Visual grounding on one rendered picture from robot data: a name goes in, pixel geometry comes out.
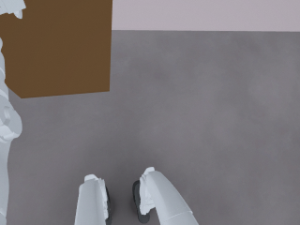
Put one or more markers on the right robot foot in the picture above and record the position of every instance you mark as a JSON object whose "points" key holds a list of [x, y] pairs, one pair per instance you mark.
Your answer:
{"points": [[143, 218]]}

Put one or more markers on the robot left hand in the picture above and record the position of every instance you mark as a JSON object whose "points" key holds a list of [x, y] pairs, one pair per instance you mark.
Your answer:
{"points": [[12, 6]]}

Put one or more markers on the left robot upper arm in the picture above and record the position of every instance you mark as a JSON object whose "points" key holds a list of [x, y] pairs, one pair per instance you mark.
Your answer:
{"points": [[11, 127]]}

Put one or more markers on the robot left forearm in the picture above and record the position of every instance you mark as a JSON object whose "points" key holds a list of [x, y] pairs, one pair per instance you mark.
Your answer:
{"points": [[3, 86]]}

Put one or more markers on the cabinet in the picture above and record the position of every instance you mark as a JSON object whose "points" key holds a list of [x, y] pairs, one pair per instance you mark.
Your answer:
{"points": [[58, 48]]}

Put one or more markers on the robot left shin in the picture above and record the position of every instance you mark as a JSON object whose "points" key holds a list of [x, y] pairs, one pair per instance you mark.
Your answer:
{"points": [[105, 206]]}

